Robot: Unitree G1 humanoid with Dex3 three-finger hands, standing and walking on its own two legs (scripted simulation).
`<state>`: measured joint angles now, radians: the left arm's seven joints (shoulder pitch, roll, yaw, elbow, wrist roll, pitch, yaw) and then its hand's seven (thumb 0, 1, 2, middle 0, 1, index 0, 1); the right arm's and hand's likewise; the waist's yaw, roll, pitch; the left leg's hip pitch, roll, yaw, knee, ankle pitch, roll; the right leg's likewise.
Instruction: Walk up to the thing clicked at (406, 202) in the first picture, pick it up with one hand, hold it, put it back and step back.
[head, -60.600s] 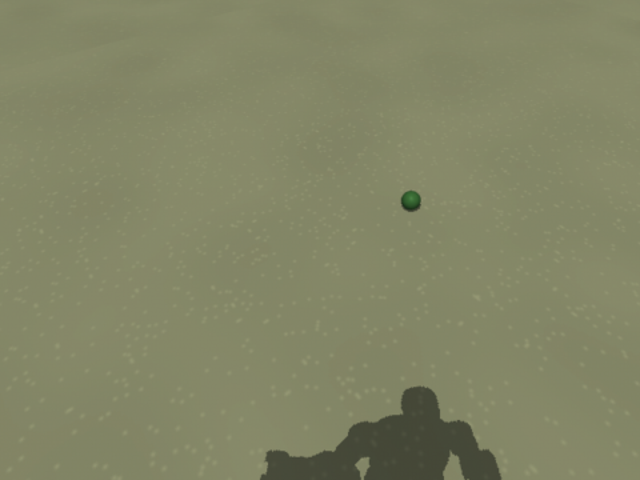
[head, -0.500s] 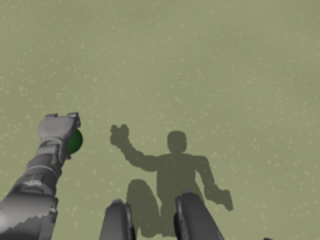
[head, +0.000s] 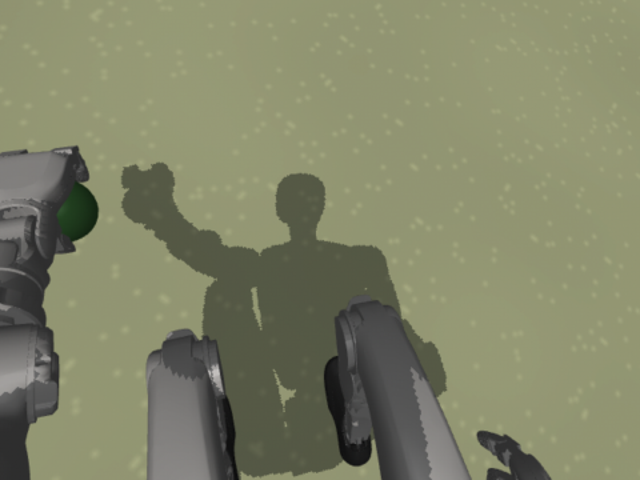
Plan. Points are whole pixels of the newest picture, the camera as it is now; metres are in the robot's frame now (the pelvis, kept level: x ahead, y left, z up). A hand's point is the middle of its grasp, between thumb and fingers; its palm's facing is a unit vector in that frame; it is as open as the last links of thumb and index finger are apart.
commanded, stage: crouch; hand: left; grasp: from above
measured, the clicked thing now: (60, 210) +0.49 +0.28 -0.17
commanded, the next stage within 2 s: lower in 0.82 s
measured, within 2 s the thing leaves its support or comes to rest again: neither
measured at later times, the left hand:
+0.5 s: hand (67, 211) +0.51 +0.29 -0.22, palm faces -0.46 -0.04 -0.89, open 10.9 cm
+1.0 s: hand (77, 207) +0.53 +0.29 -0.26, palm faces -0.45 -0.03 -0.89, open 10.8 cm
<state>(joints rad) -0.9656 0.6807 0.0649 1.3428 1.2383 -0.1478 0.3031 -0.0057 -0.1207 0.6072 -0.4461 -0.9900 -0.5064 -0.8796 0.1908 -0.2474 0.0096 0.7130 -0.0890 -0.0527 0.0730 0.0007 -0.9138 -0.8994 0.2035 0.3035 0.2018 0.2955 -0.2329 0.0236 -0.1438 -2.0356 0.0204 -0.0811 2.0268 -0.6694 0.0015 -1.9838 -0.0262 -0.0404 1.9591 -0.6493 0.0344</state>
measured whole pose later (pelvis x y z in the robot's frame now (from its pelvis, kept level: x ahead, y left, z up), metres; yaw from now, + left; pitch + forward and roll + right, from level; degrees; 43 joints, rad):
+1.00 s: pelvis -0.01 +0.00 -0.11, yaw -5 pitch +35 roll -11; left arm -1.16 0.96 0.10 1.46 1.30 -0.20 0.25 -0.01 -0.12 0.52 -0.53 -0.92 -0.59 -0.81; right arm 0.20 -0.30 0.16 0.64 -0.13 0.01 0.13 0.00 -0.92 -0.90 0.20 0.30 0.20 0.30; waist -0.34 -0.02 0.02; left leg -2.33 0.01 -0.16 2.38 -0.69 0.00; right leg -2.24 0.00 -0.09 2.26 -0.65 0.05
